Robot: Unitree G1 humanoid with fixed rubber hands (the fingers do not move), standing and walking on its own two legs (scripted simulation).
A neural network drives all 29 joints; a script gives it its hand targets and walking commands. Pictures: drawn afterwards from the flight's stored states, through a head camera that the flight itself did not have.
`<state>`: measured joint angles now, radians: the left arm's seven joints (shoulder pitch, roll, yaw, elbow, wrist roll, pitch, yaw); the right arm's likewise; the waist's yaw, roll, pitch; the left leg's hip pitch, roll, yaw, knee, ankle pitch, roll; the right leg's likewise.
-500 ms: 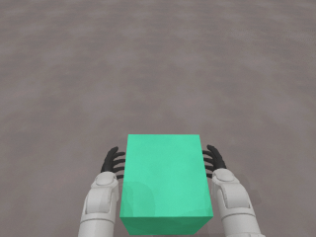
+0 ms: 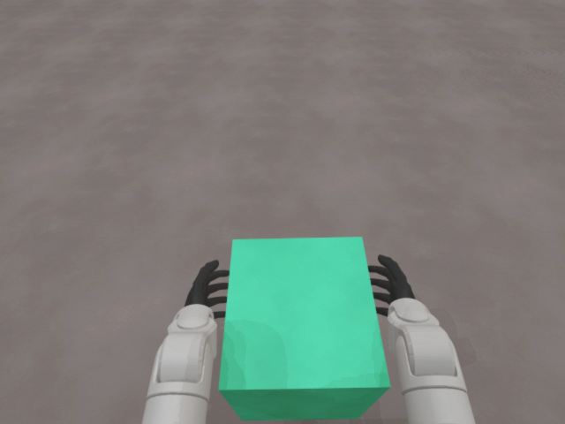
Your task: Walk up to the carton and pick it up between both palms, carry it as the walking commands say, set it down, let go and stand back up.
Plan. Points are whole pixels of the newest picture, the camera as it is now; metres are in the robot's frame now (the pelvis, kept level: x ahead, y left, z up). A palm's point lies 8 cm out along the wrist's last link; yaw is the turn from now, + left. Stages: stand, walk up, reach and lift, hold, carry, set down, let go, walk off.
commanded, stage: hold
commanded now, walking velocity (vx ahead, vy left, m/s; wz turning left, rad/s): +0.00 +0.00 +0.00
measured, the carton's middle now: (298, 334) +0.28 -0.03 -0.06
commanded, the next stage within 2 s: set down in 0.42 s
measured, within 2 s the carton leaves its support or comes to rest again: neither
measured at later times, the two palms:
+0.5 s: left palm (206, 300) +0.29 +0.10 +0.05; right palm (412, 294) +0.26 -0.19 +0.05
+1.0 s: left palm (214, 314) +0.31 +0.10 -0.02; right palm (392, 299) +0.29 -0.19 -0.02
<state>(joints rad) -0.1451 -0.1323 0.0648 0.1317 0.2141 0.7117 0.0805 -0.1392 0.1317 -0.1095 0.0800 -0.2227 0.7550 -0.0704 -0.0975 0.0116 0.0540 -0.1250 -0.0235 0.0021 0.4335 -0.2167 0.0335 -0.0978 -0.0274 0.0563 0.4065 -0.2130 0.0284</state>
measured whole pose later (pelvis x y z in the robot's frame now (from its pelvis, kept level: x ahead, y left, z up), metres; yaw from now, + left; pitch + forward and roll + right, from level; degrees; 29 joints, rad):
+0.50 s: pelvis -0.03 -0.02 +0.00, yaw +1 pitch -10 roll +0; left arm -0.45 -0.18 0.31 0.50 0.37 0.67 0.01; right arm -0.40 0.20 -0.37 0.40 -0.35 0.72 -0.04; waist -0.07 -0.01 0.04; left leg -0.07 -0.03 -0.08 0.44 -0.19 0.01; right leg -0.05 0.01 0.09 0.41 -0.19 0.03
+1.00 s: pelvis -0.02 -0.02 -0.01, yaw +0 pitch +4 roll +0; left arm -0.40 -0.20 0.33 0.53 0.36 0.45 0.03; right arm -0.39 0.19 -0.38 0.49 -0.36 0.47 -0.03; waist -0.04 -0.01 0.00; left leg -0.40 -0.04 -0.09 0.55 -0.23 0.00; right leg -0.38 0.03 0.10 0.55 -0.24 0.03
